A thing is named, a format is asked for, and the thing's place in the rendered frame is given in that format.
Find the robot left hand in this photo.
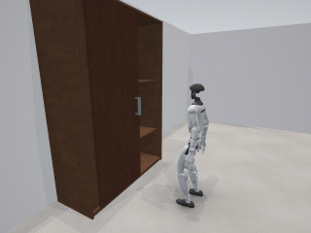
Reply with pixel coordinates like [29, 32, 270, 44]
[185, 153, 195, 171]

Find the wardrobe door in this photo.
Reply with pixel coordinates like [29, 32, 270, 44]
[74, 0, 100, 210]
[83, 0, 141, 208]

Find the left robot forearm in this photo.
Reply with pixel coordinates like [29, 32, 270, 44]
[189, 127, 199, 154]

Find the right robot upper arm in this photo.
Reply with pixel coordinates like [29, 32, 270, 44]
[202, 102, 209, 126]

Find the robot head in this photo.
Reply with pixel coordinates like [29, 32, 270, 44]
[190, 83, 205, 106]

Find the handle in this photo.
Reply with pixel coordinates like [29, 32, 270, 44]
[135, 97, 141, 116]

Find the right robot shin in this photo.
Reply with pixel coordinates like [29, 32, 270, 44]
[187, 167, 199, 192]

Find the left robot upper arm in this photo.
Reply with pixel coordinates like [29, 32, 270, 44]
[188, 105, 200, 133]

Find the robot right hand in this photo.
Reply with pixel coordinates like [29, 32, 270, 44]
[197, 140, 206, 154]

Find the right robot forearm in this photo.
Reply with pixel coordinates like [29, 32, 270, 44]
[200, 123, 209, 141]

